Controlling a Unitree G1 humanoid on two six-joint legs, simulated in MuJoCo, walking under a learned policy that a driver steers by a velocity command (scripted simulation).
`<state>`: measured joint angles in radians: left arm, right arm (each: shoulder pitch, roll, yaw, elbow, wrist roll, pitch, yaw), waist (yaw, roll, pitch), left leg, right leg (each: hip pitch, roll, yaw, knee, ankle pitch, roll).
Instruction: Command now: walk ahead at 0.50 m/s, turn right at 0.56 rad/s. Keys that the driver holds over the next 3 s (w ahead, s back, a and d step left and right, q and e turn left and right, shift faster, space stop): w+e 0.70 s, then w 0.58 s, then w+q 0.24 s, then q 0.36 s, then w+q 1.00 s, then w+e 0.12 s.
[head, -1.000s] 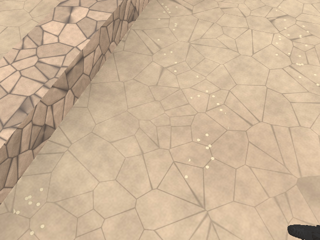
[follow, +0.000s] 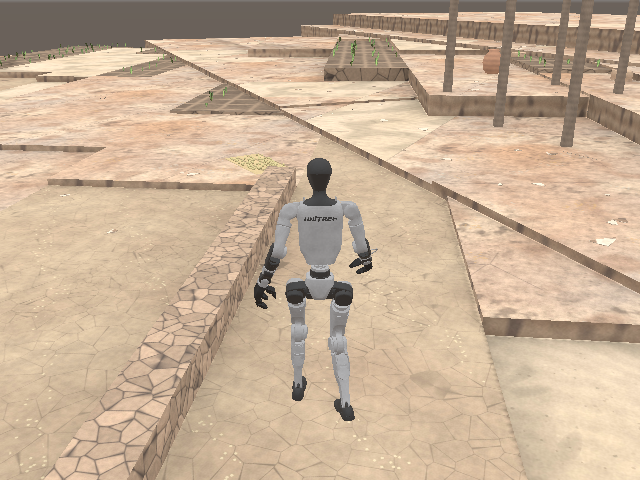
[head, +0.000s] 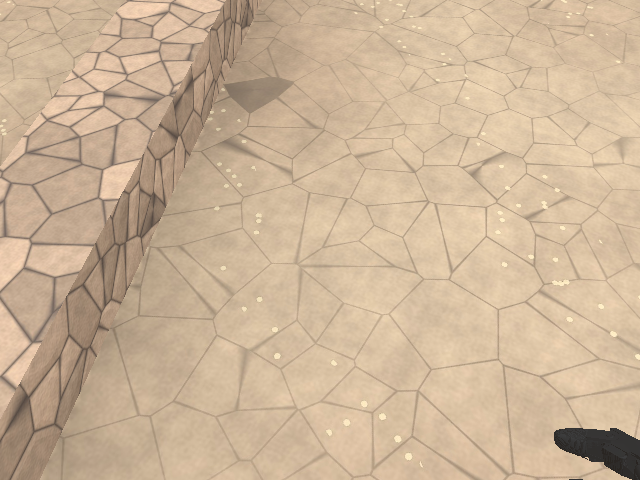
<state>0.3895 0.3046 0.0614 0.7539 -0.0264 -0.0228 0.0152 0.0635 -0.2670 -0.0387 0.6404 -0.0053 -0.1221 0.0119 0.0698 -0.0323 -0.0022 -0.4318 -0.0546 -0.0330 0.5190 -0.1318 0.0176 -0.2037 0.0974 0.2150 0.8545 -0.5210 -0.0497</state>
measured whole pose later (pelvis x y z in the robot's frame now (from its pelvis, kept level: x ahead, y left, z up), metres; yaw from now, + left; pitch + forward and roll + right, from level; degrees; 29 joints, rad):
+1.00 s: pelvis +0.54 -0.14 +0.00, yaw -31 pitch +2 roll +1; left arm 0.38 0.30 0.06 0.76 -0.02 -0.03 0.01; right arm 0.08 -0.28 -0.04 0.70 -0.01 -0.12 0.04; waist 0.06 -0.02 0.01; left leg -0.45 -0.03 0.01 0.54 -0.13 0.03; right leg -0.13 0.07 0.18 0.75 -0.47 -0.04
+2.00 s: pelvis +0.93 -0.36 +0.00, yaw -11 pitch +2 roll -2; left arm 0.13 0.30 0.07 0.80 -0.01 -0.03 0.00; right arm 0.16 -0.30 -0.08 0.63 0.01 0.01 0.02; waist 0.01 -0.01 0.07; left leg -0.46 -0.03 0.01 0.62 -0.19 0.08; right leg -0.34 -0.04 -0.06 1.00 -0.53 0.02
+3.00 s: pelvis +1.35 -0.33 +0.00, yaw +23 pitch +1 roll +0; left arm 0.30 0.30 0.04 0.84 -0.03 -0.09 -0.01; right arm 0.15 -0.28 -0.06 0.60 0.01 -0.04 0.04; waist 0.04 -0.01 0.07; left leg -0.40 -0.07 0.04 0.56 -0.19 0.09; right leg -0.35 -0.08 0.01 1.22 -0.41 -0.01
